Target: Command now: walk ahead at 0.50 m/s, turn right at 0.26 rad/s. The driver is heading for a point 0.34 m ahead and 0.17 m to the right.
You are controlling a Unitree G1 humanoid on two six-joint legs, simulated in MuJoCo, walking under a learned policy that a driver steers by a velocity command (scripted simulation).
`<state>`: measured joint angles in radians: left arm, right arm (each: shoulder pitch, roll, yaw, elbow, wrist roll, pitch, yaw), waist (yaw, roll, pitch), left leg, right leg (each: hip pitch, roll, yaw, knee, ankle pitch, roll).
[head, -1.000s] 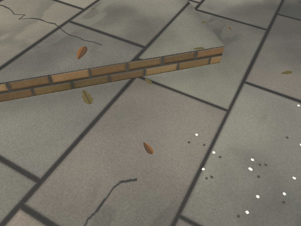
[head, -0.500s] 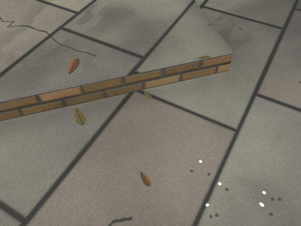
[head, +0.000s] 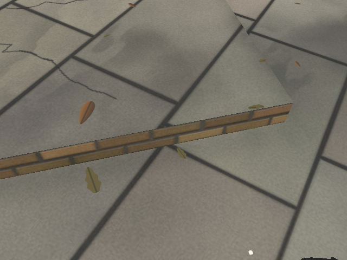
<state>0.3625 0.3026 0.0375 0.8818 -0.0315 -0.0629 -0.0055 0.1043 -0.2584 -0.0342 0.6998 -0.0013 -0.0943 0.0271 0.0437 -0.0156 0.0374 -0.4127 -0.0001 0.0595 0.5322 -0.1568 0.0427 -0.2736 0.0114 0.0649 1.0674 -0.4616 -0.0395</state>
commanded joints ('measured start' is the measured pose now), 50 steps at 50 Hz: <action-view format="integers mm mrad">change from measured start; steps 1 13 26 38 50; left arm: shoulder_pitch -81 -264 -210 -269 -250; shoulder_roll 122 7 73 68 24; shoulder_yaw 35 19 35 27 21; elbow -103 -207 -251 -180 -113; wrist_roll -1 28 28 53 46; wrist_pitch -25 15 27 49 55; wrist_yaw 5 -29 -18 12 15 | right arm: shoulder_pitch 154 128 111 107 125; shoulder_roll -112 -172 -159 -105 -106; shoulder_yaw -39 -60 -41 -33 -21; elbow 1 77 67 117 184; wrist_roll -4 -8 8 1 -9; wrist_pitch -5 -2 79 106 53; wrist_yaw -8 -51 -56 -75 -60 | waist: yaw -95 -86 -35 -48 -45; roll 79 68 -1 -96 64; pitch -94 20 -190 -122 -61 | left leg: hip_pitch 429 299 -153 133 123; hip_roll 293 213 95 67 87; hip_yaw -351 113 -126 -84 -121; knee -290 -342 666 114 -111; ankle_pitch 18 528 -366 -147 -56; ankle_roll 155 109 -90 -101 -48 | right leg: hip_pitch -429 -314 131 -53 65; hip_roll -110 -91 -258 -181 -35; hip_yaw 51 -79 231 163 16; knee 131 -372 -703 -807 -611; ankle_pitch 131 553 712 123 355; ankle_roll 7 50 -238 -170 -35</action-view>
